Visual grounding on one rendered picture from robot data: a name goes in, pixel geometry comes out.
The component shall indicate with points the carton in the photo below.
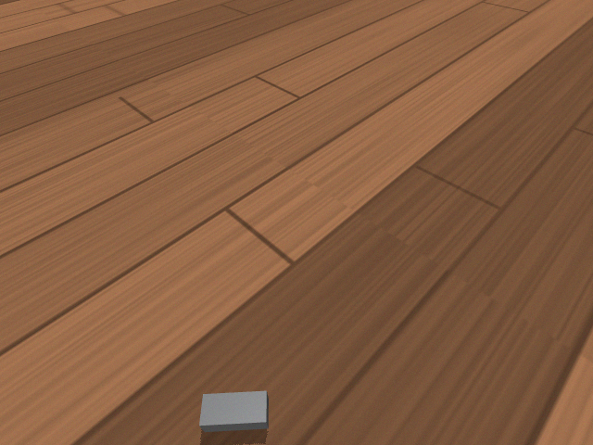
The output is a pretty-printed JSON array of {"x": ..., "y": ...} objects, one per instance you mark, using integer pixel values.
[{"x": 234, "y": 411}]

